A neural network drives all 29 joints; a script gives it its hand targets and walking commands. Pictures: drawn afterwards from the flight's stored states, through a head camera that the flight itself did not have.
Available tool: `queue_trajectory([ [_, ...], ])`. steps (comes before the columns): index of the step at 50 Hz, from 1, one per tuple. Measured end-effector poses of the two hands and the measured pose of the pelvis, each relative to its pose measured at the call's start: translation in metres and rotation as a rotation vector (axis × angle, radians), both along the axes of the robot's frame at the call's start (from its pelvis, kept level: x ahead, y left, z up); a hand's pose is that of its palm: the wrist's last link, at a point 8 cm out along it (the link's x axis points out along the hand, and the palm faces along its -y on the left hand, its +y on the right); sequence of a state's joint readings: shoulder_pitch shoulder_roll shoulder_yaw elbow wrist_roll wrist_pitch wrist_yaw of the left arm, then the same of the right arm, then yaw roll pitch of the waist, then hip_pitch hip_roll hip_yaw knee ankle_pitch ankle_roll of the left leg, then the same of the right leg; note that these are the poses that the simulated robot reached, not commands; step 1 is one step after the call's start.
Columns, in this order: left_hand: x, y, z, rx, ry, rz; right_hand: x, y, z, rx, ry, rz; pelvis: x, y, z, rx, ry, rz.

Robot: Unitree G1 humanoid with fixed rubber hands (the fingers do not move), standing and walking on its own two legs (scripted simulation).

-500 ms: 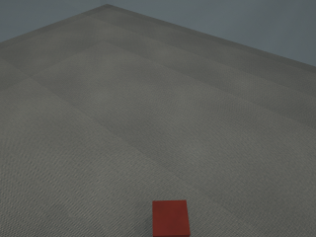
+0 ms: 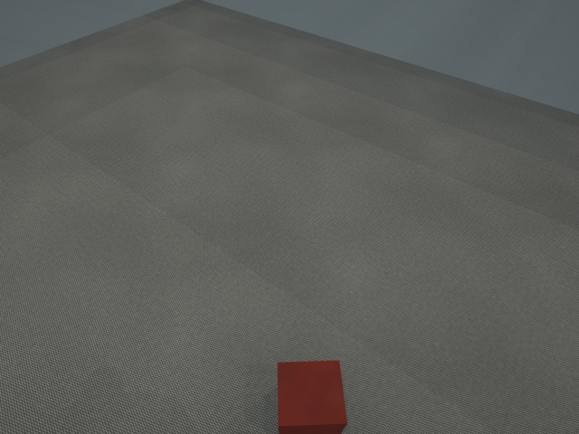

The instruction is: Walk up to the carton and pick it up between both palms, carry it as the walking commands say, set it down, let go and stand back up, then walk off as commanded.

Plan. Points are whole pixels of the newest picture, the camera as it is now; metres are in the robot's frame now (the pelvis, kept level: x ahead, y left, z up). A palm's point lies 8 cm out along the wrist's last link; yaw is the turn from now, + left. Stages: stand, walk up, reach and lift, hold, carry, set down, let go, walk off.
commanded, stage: reach and lift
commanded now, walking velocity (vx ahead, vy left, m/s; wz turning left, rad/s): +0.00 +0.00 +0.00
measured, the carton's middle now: (308, 402) +0.34 -0.04 -0.66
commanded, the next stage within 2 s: none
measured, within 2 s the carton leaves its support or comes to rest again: neither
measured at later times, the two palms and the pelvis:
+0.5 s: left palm out of the picture +0.13 +0.17 -0.17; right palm out of the picture +0.12 -0.22 -0.18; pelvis -0.06 -0.03 -0.05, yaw -2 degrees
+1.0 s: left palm (219, 391) +0.25 +0.14 -0.20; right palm (422, 385) +0.26 -0.22 -0.20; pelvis -0.13 -0.04 -0.11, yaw -1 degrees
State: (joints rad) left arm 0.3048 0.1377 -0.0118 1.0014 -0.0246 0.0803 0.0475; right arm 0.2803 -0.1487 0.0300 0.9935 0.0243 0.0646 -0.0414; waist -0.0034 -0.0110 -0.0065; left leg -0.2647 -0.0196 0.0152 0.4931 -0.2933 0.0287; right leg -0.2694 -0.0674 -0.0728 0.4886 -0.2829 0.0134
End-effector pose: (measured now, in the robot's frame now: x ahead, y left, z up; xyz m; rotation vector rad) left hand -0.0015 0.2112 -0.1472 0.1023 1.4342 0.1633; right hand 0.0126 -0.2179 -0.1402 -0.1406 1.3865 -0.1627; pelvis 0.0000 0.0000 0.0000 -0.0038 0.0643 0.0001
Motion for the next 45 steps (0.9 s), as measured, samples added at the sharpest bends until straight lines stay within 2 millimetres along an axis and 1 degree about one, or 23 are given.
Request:
queue_trajectory([
  [1, 0.022, 0.003, -0.002, 0.009, -0.044, -0.007, 0.018, -0.005, -0.001, -0.012, -0.032, 0.009, -0.004, 0.000, -0.004, 0.001, 0.027, -0.003],
  [3, 0.072, 0.009, -0.003, 0.032, -0.122, -0.019, 0.061, -0.015, -0.001, -0.018, -0.089, 0.036, -0.012, -0.001, -0.011, 0.005, 0.074, -0.011],
  [5, 0.117, 0.012, 0.000, 0.042, -0.158, -0.027, 0.103, -0.022, 0.004, -0.025, -0.121, 0.054, -0.017, -0.002, -0.018, 0.008, 0.123, -0.017],
  [6, 0.134, 0.012, 0.002, 0.043, -0.166, -0.030, 0.120, -0.024, 0.008, -0.026, -0.132, 0.055, -0.019, -0.004, -0.021, 0.010, 0.145, -0.021],
  [7, 0.148, 0.011, 0.005, 0.038, -0.170, -0.033, 0.134, -0.025, 0.012, -0.023, -0.138, 0.058, -0.020, -0.005, -0.023, 0.009, 0.163, -0.025],
  [8, 0.157, 0.008, 0.008, 0.028, -0.171, -0.033, 0.144, -0.024, 0.016, -0.016, -0.142, 0.064, -0.020, -0.006, -0.024, 0.008, 0.179, -0.029],
  [9, 0.162, 0.004, 0.011, 0.017, -0.168, -0.036, 0.150, -0.023, 0.019, -0.008, -0.142, 0.071, -0.019, -0.008, -0.024, 0.007, 0.189, -0.034],
  [10, 0.162, 0.000, 0.012, 0.006, -0.162, -0.041, 0.151, -0.020, 0.020, 0.000, -0.135, 0.080, -0.019, -0.009, -0.023, 0.007, 0.196, -0.038],
  [12, 0.154, -0.010, 0.014, -0.012, -0.137, -0.051, 0.144, -0.015, 0.019, 0.014, -0.111, 0.090, -0.017, -0.012, -0.020, 0.006, 0.197, -0.043],
  [15, 0.131, -0.025, 0.008, -0.028, -0.093, -0.055, 0.121, -0.007, 0.008, 0.043, -0.066, 0.077, -0.019, -0.016, -0.018, 0.009, 0.196, -0.047],
  [17, 0.120, -0.033, 0.002, -0.034, -0.098, -0.059, 0.109, -0.003, -0.002, 0.064, -0.070, 0.059, -0.023, -0.019, -0.022, 0.013, 0.211, -0.048],
  [20, 0.115, -0.038, -0.010, -0.033, -0.138, -0.061, 0.100, -0.002, -0.018, 0.082, -0.112, 0.031, -0.035, -0.024, -0.033, 0.017, 0.256, -0.047],
  [22, 0.116, -0.040, -0.018, -0.034, -0.175, -0.062, 0.101, -0.004, -0.027, 0.084, -0.153, 0.029, -0.045, -0.027, -0.041, 0.023, 0.282, -0.045],
  [25, 0.127, -0.039, -0.025, -0.034, -0.263, -0.062, 0.109, -0.006, -0.036, 0.082, -0.220, 0.053, -0.061, -0.032, -0.055, 0.031, 0.307, -0.035],
  [27, 0.134, -0.039, -0.027, -0.030, -0.306, -0.072, 0.117, -0.008, -0.039, 0.079, -0.259, 0.065, -0.072, -0.035, -0.062, 0.033, 0.302, -0.029],
  [30, 0.140, -0.038, -0.030, -0.031, -0.338, -0.080, 0.127, -0.011, -0.039, 0.077, -0.303, 0.063, -0.088, -0.039, -0.071, 0.033, 0.270, -0.024],
  [34, 0.153, -0.036, -0.037, -0.024, -0.346, -0.094, 0.139, -0.013, -0.041, 0.077, -0.320, 0.054, -0.105, -0.043, -0.081, 0.032, 0.209, -0.020],
  [38, 0.175, -0.041, -0.038, -0.027, -0.396, -0.068, 0.164, -0.011, -0.041, 0.081, -0.354, 0.065, -0.117, -0.045, -0.089, 0.027, 0.179, -0.019],
  [41, 0.196, -0.049, -0.039, -0.033, -0.425, -0.059, 0.185, -0.014, -0.042, 0.064, -0.379, 0.060, -0.124, -0.045, -0.094, 0.025, 0.179, -0.018],
  [45, 0.225, -0.061, -0.042, -0.040, -0.481, -0.050, 0.211, -0.011, -0.046, 0.058, -0.418, 0.055, -0.128, -0.045, -0.099, 0.024, 0.214, -0.024],
])
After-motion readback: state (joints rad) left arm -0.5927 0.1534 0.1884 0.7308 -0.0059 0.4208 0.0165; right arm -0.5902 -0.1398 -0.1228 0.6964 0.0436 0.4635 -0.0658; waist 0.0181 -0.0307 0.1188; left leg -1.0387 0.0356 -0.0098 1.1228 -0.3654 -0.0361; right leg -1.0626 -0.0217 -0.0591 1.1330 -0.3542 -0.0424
